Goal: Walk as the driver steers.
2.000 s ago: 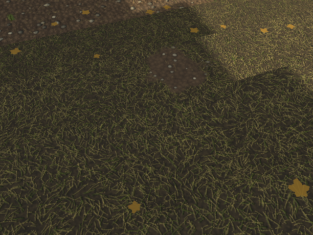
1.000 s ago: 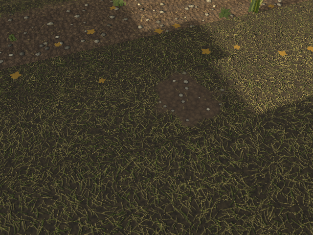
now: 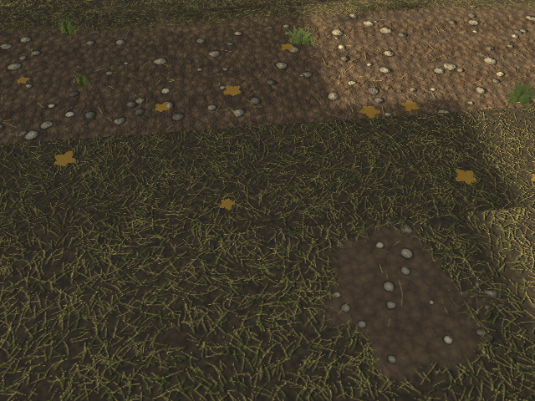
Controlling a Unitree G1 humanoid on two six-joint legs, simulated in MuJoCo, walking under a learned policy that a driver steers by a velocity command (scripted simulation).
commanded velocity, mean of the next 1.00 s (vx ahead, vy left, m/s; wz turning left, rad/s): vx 0.49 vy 0.00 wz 0.57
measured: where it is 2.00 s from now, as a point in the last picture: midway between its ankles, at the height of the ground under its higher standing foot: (189, 349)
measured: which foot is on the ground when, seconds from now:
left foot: down 0.00-0.40, up 0.42-0.82, down 0.84-1.00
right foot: down 0.00-0.00, up 0.02-0.38, down 0.40-0.86, up 0.88-1.00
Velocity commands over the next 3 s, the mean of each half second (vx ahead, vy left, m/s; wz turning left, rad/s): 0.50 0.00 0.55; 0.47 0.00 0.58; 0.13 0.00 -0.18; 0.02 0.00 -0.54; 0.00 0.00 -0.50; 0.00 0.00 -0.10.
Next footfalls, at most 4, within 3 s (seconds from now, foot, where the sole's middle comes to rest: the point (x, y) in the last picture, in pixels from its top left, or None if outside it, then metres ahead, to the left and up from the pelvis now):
0.40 right None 0.31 -0.09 -0.75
0.84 left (168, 392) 0.57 0.32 -0.92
1.20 right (201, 297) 0.87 0.26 -0.92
1.52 left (149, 369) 0.63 0.38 -0.92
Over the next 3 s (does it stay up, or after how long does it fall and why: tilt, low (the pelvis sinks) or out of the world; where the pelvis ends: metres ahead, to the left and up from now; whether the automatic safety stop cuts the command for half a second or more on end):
stays up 0.82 0.33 -0.14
